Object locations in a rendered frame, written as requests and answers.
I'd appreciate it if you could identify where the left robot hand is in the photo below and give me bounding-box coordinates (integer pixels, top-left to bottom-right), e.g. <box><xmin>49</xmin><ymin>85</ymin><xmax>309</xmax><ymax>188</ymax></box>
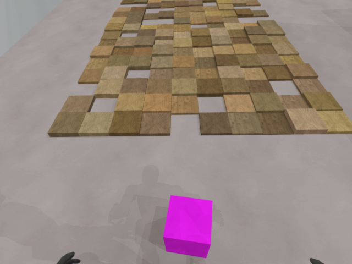
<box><xmin>57</xmin><ymin>252</ymin><xmax>80</xmax><ymax>264</ymax></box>

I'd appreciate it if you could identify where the carton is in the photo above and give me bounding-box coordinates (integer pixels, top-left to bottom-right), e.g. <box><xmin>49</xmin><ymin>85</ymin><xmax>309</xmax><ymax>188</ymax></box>
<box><xmin>163</xmin><ymin>195</ymin><xmax>213</xmax><ymax>258</ymax></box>

